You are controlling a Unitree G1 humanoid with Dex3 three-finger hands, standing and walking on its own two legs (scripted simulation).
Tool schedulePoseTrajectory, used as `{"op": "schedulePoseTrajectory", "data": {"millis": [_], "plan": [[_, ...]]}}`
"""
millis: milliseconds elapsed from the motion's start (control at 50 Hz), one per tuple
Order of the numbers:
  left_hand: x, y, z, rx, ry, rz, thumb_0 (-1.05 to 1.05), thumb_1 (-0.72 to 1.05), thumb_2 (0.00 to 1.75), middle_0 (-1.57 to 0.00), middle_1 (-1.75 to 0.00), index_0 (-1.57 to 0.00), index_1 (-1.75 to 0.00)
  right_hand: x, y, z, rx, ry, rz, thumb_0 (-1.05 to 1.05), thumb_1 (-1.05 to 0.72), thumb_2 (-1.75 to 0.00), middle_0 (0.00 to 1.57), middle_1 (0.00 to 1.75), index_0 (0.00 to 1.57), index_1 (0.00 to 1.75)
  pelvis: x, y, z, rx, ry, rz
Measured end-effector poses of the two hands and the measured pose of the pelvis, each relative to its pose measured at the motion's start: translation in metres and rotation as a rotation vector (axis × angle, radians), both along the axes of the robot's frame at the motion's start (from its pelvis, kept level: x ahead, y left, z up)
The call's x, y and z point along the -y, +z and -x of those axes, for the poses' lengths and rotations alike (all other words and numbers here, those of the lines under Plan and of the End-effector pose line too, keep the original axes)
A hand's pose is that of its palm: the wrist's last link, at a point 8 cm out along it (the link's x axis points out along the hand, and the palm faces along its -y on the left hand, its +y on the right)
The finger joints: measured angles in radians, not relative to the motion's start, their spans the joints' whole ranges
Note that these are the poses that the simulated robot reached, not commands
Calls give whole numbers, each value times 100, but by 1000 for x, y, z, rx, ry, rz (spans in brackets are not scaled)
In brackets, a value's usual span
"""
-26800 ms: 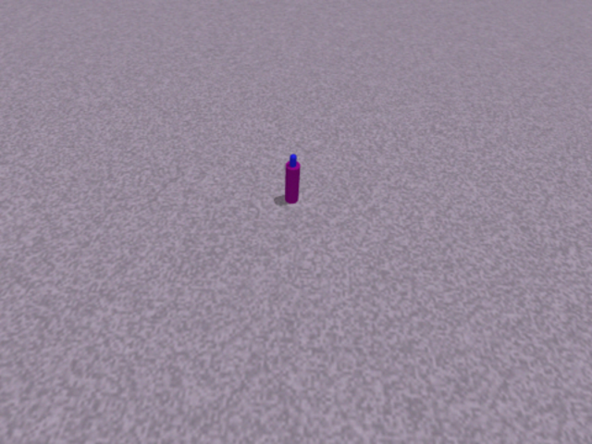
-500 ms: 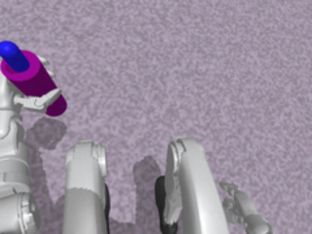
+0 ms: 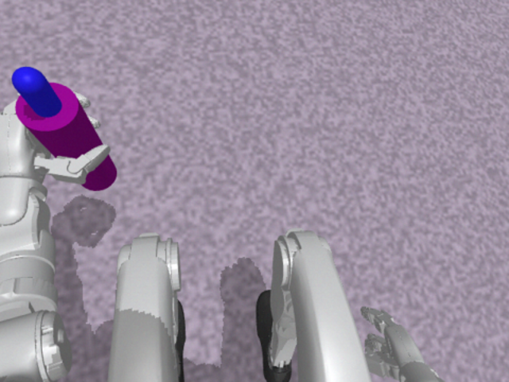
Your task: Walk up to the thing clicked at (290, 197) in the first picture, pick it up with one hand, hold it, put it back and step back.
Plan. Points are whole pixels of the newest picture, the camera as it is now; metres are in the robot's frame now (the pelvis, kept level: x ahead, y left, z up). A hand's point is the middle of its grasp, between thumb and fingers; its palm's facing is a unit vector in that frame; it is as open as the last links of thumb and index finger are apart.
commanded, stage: lift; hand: left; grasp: from the side
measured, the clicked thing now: (71, 138) +0.44 +0.24 -0.02
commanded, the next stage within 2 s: none
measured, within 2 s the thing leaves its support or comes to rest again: neither
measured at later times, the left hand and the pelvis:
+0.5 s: hand (53, 124) +0.42 +0.23 +0.06, palm faces +0.06 -1.00 -0.03, open 8.9 cm; pelvis +0.01 +0.00 +0.05, yaw +1 degrees
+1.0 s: hand out of the picture +0.39 +0.22 +0.23, palm faces +0.09 -1.00 -0.03, open 8.9 cm; pelvis +0.04 +0.00 +0.19, yaw +3 degrees
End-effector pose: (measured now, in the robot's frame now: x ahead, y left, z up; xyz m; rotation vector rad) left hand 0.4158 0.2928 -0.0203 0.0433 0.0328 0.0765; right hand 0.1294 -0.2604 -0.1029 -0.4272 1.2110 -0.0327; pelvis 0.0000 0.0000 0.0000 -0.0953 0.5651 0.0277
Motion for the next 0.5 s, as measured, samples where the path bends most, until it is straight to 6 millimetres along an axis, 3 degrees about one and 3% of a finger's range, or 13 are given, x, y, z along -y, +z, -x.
{"op": "schedulePoseTrajectory", "data": {"millis": [240,500], "plan": [[7,22,3,22,-13,16,0,-22,105,-75,-108,-76,-108,3,5,-2,23,-25,-16,1,-90,-89,20,30,20,30,3,9,0,-1,3,-14],[9,80,19,20,-17,17,0,-22,105,-75,-108,-76,-108,-3,46,-21,90,-57,-45,1,-90,-88,20,30,20,30,3,53,-6,-10,10,-21]]}}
